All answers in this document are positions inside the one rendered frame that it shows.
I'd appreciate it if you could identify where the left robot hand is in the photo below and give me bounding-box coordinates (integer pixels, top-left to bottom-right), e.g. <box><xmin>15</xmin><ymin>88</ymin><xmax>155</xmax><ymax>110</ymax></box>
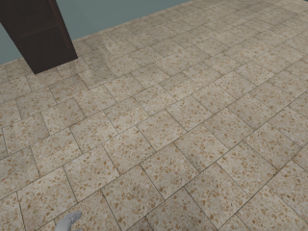
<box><xmin>54</xmin><ymin>211</ymin><xmax>83</xmax><ymax>231</ymax></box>

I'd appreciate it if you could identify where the cupboard door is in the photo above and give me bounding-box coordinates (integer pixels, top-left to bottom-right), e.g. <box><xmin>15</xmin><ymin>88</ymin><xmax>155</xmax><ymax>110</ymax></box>
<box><xmin>47</xmin><ymin>0</ymin><xmax>70</xmax><ymax>48</ymax></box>

